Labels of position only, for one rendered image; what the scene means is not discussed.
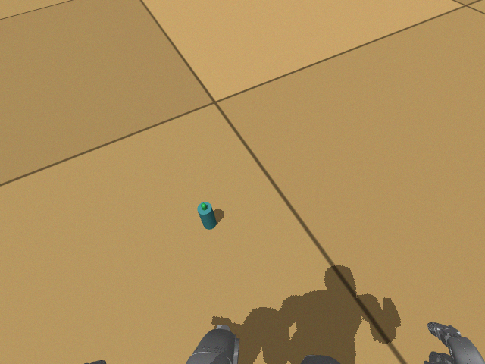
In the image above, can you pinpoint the bottle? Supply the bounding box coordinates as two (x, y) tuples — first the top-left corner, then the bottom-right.
(197, 202), (217, 230)

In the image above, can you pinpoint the right robot hand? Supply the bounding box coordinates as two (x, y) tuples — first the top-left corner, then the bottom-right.
(424, 322), (485, 364)

